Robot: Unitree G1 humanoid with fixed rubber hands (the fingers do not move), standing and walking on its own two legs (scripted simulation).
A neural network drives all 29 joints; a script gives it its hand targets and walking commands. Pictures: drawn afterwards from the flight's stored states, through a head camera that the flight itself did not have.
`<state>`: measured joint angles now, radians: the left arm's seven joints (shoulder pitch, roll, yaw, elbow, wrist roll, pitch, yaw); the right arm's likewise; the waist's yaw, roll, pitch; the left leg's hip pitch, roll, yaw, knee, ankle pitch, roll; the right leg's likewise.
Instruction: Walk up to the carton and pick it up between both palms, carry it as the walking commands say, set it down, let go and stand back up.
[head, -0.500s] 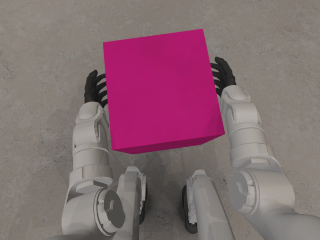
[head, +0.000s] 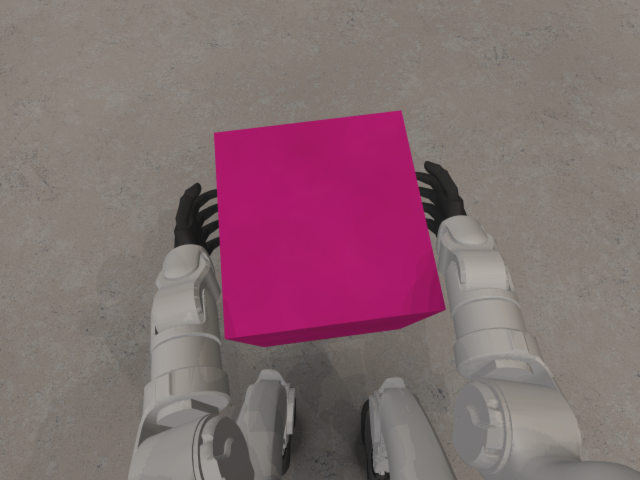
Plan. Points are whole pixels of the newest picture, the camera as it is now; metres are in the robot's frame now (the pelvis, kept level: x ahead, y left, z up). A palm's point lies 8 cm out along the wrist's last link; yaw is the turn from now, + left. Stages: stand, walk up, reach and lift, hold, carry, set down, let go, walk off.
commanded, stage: reach and lift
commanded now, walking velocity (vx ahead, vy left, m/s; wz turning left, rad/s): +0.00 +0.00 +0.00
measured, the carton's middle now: (322, 247) +0.42 +0.03 -0.13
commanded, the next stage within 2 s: none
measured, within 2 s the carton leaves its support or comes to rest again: neither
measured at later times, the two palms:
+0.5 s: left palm (165, 243) +0.37 +0.19 +0.03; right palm (465, 213) +0.41 -0.13 +0.02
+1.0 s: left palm (128, 233) +0.35 +0.19 +0.10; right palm (495, 207) +0.38 -0.13 +0.09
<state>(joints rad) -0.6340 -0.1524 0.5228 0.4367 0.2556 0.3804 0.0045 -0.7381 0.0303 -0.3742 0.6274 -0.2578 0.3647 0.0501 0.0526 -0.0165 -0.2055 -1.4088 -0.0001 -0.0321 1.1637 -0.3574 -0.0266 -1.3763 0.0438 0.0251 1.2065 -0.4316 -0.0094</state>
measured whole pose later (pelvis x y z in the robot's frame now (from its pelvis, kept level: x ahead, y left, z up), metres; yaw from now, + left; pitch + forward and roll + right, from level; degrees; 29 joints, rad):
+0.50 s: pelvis +0.02 +0.00 +0.07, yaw +0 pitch +27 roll +0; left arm -0.49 -0.20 0.50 0.35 0.30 0.38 -0.03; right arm -0.58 0.09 -0.37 0.52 -0.29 0.36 0.08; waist 0.06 -0.01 -0.13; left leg -1.03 0.00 -0.03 0.81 -0.25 -0.02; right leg -1.00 0.04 0.03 0.85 -0.32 -0.01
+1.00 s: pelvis +0.03 +0.01 +0.11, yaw +0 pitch +13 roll +0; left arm -0.39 -0.19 0.42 0.31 0.31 0.45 -0.05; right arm -0.44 0.13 -0.36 0.43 -0.32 0.42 0.09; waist 0.06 -0.01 -0.03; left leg -0.60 0.00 -0.03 0.52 -0.16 -0.01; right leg -0.58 0.02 0.04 0.57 -0.23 -0.01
